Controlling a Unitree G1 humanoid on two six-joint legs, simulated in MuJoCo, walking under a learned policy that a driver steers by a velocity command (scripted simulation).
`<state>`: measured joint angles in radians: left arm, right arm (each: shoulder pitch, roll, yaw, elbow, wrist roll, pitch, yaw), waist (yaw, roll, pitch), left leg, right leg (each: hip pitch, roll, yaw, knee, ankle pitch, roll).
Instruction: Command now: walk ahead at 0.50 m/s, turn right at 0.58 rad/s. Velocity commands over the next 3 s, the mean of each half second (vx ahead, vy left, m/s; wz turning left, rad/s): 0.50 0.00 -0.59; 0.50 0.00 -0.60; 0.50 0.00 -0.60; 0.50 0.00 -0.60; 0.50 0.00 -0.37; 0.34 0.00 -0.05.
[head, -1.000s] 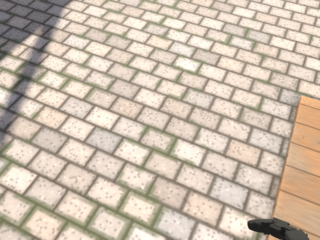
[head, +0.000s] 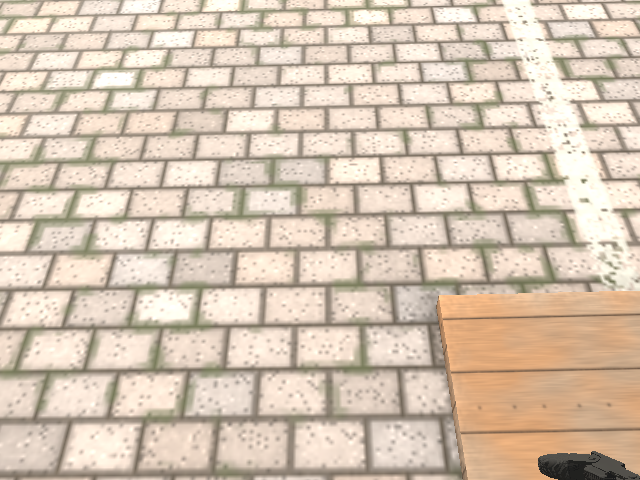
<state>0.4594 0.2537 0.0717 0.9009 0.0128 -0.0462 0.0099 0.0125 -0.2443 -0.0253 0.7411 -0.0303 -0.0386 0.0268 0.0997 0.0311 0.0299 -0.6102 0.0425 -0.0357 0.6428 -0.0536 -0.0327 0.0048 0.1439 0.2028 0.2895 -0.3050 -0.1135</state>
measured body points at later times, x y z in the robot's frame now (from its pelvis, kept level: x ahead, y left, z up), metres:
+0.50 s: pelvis +0.24 +0.01 +0.00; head +0.27 +0.01 +0.45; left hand +0.49 +0.18 -0.10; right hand +0.15 -0.24 -0.13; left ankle +0.18 +0.13 -0.74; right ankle +0.30 -0.13 -0.68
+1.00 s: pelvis +0.46 -0.07 -0.01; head +0.48 -0.06 +0.44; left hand +0.70 +0.11 -0.14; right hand +0.41 -0.39 -0.09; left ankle +0.58 -0.02 -0.74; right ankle +0.30 -0.11 -0.71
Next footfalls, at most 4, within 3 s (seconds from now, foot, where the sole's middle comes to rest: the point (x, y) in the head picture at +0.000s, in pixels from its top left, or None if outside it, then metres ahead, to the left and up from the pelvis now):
0.08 left None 0.22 0.12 -0.78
0.46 right None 0.35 -0.14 -0.75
1.00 left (394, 409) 0.62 -0.04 -0.78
1.48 right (556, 381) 0.69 -0.38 -0.73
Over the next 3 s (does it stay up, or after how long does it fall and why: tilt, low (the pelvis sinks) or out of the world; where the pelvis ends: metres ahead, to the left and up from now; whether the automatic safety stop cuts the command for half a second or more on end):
stays up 0.91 -0.97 0.00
